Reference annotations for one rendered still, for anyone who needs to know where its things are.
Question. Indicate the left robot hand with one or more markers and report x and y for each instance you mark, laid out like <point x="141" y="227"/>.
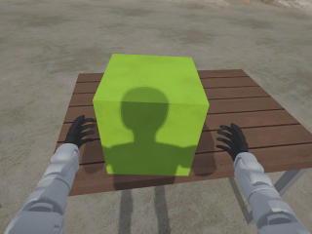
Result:
<point x="75" y="134"/>

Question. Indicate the robot right upper arm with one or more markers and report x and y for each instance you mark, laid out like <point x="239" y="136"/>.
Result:
<point x="283" y="228"/>

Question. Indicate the table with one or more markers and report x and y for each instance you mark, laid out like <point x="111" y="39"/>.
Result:
<point x="275" y="138"/>

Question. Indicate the carton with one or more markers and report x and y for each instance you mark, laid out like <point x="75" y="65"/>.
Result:
<point x="150" y="113"/>

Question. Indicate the right robot hand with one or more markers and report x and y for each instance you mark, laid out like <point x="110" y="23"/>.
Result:
<point x="238" y="141"/>

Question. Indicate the right robot forearm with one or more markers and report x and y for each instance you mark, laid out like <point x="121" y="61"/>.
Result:
<point x="267" y="205"/>

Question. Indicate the left robot forearm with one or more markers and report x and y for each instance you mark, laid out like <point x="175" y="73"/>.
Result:
<point x="51" y="193"/>

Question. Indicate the robot left upper arm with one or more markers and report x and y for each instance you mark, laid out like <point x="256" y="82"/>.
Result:
<point x="30" y="222"/>

